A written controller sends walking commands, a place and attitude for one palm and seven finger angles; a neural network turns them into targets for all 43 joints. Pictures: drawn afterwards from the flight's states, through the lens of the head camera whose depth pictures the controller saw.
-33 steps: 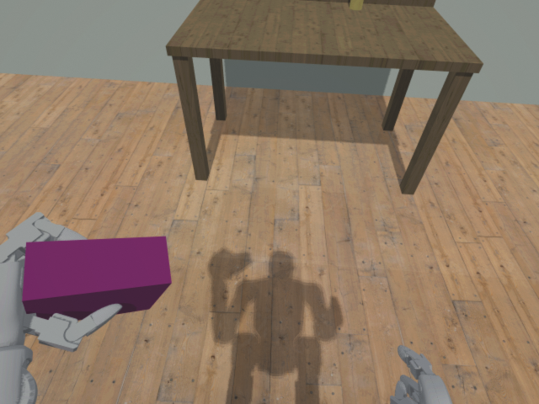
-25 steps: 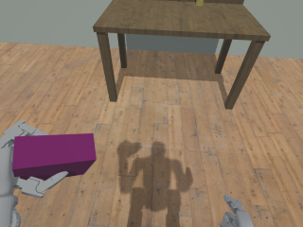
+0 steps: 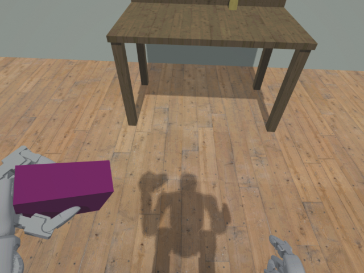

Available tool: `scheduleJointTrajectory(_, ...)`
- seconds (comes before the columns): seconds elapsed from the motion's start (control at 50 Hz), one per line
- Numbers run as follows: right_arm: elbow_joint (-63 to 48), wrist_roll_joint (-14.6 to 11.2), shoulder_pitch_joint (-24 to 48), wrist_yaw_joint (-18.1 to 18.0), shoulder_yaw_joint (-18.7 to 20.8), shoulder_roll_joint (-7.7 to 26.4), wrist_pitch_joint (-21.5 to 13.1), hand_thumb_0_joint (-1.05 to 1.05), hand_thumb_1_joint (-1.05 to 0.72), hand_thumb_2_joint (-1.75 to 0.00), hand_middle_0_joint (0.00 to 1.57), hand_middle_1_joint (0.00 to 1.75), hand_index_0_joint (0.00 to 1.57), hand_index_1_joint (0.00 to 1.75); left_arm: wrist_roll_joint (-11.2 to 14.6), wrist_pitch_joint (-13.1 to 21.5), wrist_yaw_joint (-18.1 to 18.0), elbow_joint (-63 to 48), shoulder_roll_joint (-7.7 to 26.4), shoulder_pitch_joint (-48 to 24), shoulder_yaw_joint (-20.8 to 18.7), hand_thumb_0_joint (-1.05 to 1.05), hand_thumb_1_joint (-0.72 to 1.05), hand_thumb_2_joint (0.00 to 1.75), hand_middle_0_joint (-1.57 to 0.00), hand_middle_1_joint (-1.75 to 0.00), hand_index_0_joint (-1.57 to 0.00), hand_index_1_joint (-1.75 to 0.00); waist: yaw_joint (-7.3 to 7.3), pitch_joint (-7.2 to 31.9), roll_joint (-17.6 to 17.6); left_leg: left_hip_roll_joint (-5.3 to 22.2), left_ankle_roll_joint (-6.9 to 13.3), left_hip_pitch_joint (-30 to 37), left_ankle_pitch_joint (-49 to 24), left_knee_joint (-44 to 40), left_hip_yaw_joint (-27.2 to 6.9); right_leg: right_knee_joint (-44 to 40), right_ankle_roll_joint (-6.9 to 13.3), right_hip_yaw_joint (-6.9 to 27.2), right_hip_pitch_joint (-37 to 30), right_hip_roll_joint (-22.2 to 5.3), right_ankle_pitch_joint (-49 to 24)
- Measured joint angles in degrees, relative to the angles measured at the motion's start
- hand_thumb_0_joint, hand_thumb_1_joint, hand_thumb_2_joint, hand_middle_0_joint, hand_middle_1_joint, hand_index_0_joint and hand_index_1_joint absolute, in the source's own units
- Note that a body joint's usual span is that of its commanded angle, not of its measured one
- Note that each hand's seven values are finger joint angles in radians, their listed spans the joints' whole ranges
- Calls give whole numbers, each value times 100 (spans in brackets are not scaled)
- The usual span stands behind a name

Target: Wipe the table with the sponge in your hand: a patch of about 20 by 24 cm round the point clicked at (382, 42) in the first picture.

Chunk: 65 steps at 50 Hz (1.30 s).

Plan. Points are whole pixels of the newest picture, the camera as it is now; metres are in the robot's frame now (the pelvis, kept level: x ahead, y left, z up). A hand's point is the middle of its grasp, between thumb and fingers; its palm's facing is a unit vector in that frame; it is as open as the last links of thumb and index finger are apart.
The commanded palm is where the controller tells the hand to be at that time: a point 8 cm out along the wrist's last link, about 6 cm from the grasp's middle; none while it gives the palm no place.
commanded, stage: walk to a spot facing it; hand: left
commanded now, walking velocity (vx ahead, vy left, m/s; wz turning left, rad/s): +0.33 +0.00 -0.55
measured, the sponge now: (78, 190) +0.22 +0.21 +0.13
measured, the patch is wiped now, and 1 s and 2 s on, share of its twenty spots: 0.00 0.00 0.00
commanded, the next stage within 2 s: none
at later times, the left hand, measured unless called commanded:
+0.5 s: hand (117, 137) +0.32 +0.16 +0.17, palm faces +0.23 -0.86 -0.45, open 9.9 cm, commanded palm +0.28 +0.21 +0.18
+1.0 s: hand (187, 92) +0.50 +0.03 +0.16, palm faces +0.08 -0.87 -0.49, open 9.9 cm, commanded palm +0.45 +0.10 +0.18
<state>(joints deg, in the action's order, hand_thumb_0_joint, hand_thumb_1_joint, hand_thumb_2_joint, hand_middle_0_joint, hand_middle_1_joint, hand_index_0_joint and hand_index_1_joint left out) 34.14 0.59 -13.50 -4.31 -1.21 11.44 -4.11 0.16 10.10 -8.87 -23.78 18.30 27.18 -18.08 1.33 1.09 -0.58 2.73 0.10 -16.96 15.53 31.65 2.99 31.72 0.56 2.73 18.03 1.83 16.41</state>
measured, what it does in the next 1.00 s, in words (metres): walks ahead, turning right: left foot, then right foot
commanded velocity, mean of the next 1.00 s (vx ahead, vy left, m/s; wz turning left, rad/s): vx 0.37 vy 0.00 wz -0.24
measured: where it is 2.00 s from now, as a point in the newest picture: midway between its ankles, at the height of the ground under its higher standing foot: (232, 236)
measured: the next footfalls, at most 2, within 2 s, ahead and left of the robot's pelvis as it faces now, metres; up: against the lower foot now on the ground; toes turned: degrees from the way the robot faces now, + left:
left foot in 0.56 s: +0.20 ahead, +0.08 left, +0.00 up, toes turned -2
right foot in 0.90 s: +0.25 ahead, -0.22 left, +0.00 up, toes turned -29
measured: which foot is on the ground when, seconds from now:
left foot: down 0.00-0.16, up 0.18-0.54, down 0.56-0.90, up 0.92-1.00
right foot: down 0.00-0.58, up 0.60-0.88, down 0.90-1.00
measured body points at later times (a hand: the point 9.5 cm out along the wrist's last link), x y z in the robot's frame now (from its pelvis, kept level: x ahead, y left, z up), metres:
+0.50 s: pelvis +0.08 -0.04 +0.01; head +0.09 -0.04 +0.46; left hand +0.31 +0.21 +0.19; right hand +0.16 -0.32 -0.08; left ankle +0.15 +0.09 -0.71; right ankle +0.04 -0.11 -0.73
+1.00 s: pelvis +0.21 -0.11 -0.02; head +0.24 -0.14 +0.43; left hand +0.49 +0.08 +0.19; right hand +0.28 -0.37 -0.13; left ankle +0.19 +0.05 -0.65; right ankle +0.21 -0.20 -0.73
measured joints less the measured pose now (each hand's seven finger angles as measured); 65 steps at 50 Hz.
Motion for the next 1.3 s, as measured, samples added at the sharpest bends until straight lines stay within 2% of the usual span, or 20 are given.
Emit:
scheduleJointTrajectory(0.1, -12, 25, 27, 1, 2, -117, -57, 1, -90, -90, 20, 30, 21, 30, -12, -7, -18, 78, 41, -115, -130, 0, -47, 98, -77, -133, -77, -132, 17, -64, -32, 235, -111, 54, 36, 282, 195, 1014, -53, -402, 281, -18, 876)
scheduleJointTrajectory(0.14, -22, 36, -6, 53, -13, -146, -78, 1, -90, -90, 20, 30, 21, 30, -23, -33, 7, 119, 51, -141, -123, 0, -47, 98, -77, -133, -77, -132, 13, -66, -90, 371, -194, 82, 209, 450, 258, 884, -58, -673, 143, -46, 925)
scheduleJointTrajectory(0.18, -56, 27, -41, 107, -14, -132, -82, 1, -90, -90, 20, 30, 21, 30, -55, -42, 43, 81, 94, -227, -75, 0, -47, 98, -77, -133, -77, -132, 3, -77, -142, 490, -171, -84, 674, 933, 254, 632, 142, -777, 71, 4, 334)
scheduleJointTrajectory(0.22, 67, 13, -7, 155, 12, -78, -44, 1, -90, -90, 20, 30, 21, 30, -59, -20, 69, 63, 65, -391, 54, 0, -47, 98, -77, -133, -77, -132, -16, -125, -100, 356, -164, -502, 1160, 2030, 36, 796, 405, -788, 153, 19, 99)
scheduleJointTrajectory(0.3, 259, 20, 41, 196, 54, 74, 121, 1, -90, -90, 20, 30, 21, 30, -23, 119, 131, -61, -32, -205, 140, 0, -47, 98, -77, -133, -77, -132, -149, -156, -60, 187, -271, -1137, 758, 3312, -114, 295, 475, -661, -109, 121, 54)
scheduleJointTrajectory(0.38, 186, 8, -74, 153, 140, 145, 216, 1, -90, -90, 20, 30, 21, 30, 7, 286, 160, -202, 237, 181, -50, 0, -47, 98, -77, -133, -77, -132, -262, -97, 75, 209, -275, -1253, 458, 2591, 73, -337, 491, -467, -365, 155, -198)
scheduleJointTrajectory(0.48, 56, -26, -225, 103, 213, 280, 201, 1, -90, -90, 20, 30, 20, 30, 51, 273, 82, -213, 389, 254, -193, 0, -47, 98, -77, -133, -77, -132, -176, -59, 183, 183, -156, -827, 365, 965, 321, -569, 454, -213, -570, 180, -161)
scheduleJointTrajectory(0.56, -60, -26, -275, 48, 220, 350, 142, 1, -90, -90, 20, 30, 20, 30, 59, 202, 24, -302, 283, 167, -137, 0, -47, 98, -77, -133, -77, -132, -120, -39, 150, 171, 3, -88, -32, -229, 522, -145, 366, -89, -659, 280, 262)
scheduleJointTrajectory(0.6, -59, -28, -145, 11, 209, 233, 132, 1, -90, -90, 20, 30, 20, 30, 59, 197, 10, -274, 281, 38, -173, 0, -47, 98, -77, -133, -77, -132, -95, -104, 337, 106, 16, 27, -327, -97, 695, 619, 269, -29, -482, 163, 721)
scheduleJointTrajectory(0.66, -37, 12, 51, -8, 126, 3, 39, 1, -90, -90, 20, 30, 20, 30, 4, 157, 20, -77, 253, -138, -195, 0, -47, 98, -77, -133, -77, -132, -136, -121, 323, 172, -1, 202, 16, 19, 859, 2212, 108, -341, 158, -29, 1040)
scheduleJointTrajectory(0.7, -33, 21, 103, 26, 46, -162, -45, 1, -90, -90, 20, 30, 20, 30, -32, 107, 32, -110, 273, -168, -185, 0, -47, 98, -77, -133, -77, -132, -155, -139, 243, 269, -47, 351, 71, -103, 910, 2645, 17, -551, 528, -206, 916)
scheduleJointTrajectory(0.84, -96, 36, -27, 138, -159, -466, -135, 1, -90, -90, 20, 30, 21, 30, -23, 170, 70, -453, 328, 53, -229, 0, -47, 98, -77, -133, -77, -132, -142, -324, -140, 728, -358, 892, 324, -337, 1097, 1030, -115, -1192, 657, -570, 297)
scheduleJointTrajectory(0.88, -116, 9, -93, 138, -151, -461, -103, 1, -90, -90, 20, 30, 21, 30, 3, 161, 85, -442, 439, 13, -284, 0, -47, 98, -77, -133, -77, -132, -176, -393, -230, 884, -424, 871, 616, 42, 1032, 360, -81, -1368, 367, -491, 64)
scheduleJointTrajectory(0.92, -60, -43, -54, 154, -90, -387, -40, 1, -90, -90, 20, 30, 21, 30, -13, 143, 96, -446, 522, -154, -317, 0, -47, 98, -77, -133, -77, -132, -201, -498, -265, 996, -240, 451, 980, 1194, 786, 355, 171, -1419, 297, -450, -261)
scheduleJointTrajectory(0.98, 239, -66, 260, 217, 51, -109, 157, 1, -90, -90, 20, 30, 21, 30, 44, 135, 131, -462, 315, -271, -285, 0, -47, 98, -77, -133, -77, -132, -182, -693, -277, 630, -130, -492, 1251, 3366, 125, 764, 320, -1363, 299, -430, 102)
scheduleJointTrajectory(1.04, 306, -67, 384, 229, 186, 116, 301, 1, -90, -90, 20, 30, 21, 30, 28, 181, 130, -645, 205, 45, -286, 0, -47, 98, -77, -133, -77, -132, -271, -710, -219, 458, -188, -1254, 987, 4120, 16, 508, 261, -1331, 43, -401, 159)
scheduleJointTrajectory(1.12, 177, -37, 313, 164, 313, 260, 356, 1, -90, -90, 20, 30, 20, 30, 27, 280, 98, -935, 313, 402, -364, 0, -47, 98, -77, -133, -77, -132, -275, -641, 14, 521, -181, -1522, 606, 2713, 244, 96, 246, -1274, -316, -408, 168)
scheduleJointTrajectory(1.22, -28, -16, 75, 65, 396, 346, 258, 1, -90, -90, 20, 30, 20, 30, 52, 324, -26, -1041, 430, 325, -423, 0, -47, 98, -77, -133, -77, -132, -158, -524, 245, 415, -95, -921, -55, 644, 672, 97, 98, -1223, -757, -492, 526)
scheduleJointTrajectory(1.26, -133, -26, 9, 18, 411, 373, 204, 1, -90, -90, 20, 30, 20, 30, 57, 334, -69, -1014, 419, 208, -443, 0, -47, 98, -77, -133, -77, -132, -106, -438, 247, 332, 4, -515, -405, 48, 796, 473, 15, -1164, -805, -515, 862)
scheduleJointTrajectory(1.3, -126, -33, 156, -13, 430, 232, 162, 1, -90, -90, 20, 30, 20, 30, 70, 355, -94, -794, 418, -104, -482, 0, -47, 98, -77, -133, -77, -132, -94, -481, 387, 282, 117, -504, -513, 403, 886, 1570, -12, -884, -484, -593, 1240)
